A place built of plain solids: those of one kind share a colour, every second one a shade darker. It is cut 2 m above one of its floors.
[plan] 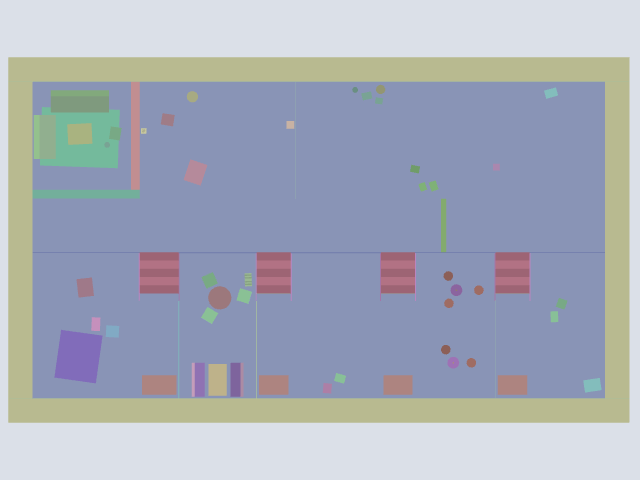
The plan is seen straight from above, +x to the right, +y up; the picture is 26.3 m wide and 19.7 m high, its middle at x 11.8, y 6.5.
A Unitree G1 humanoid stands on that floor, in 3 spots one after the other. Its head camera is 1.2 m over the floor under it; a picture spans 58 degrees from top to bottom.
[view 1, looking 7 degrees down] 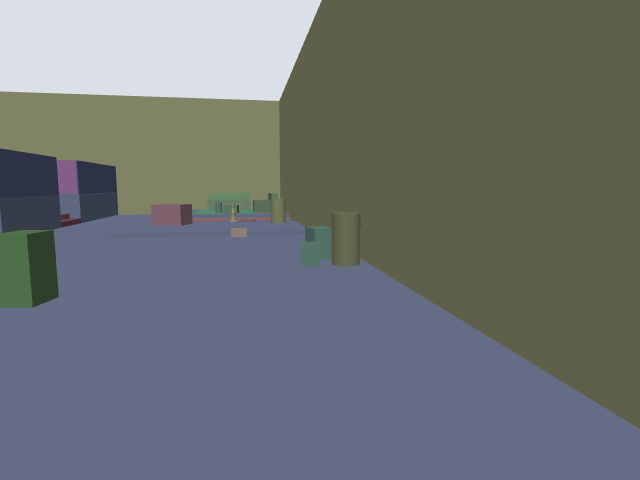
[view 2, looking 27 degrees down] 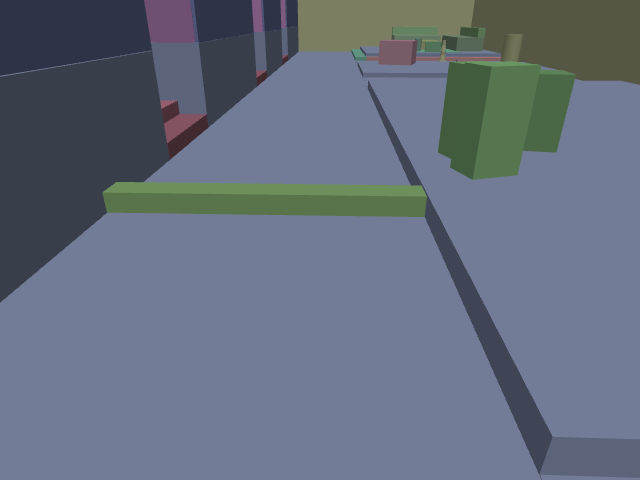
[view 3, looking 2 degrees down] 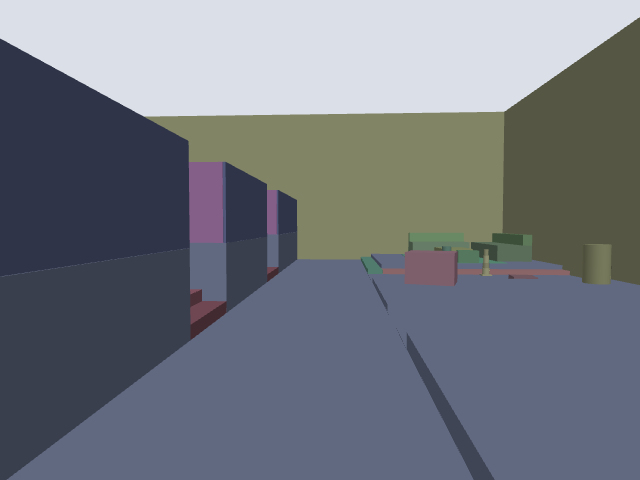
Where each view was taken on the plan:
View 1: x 19.93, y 11.33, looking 170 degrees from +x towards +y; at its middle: cable_reel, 6.13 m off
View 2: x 19.70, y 7.58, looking -178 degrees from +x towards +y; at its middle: floor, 2.64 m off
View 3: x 15.00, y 7.58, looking -177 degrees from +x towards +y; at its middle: wall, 15.03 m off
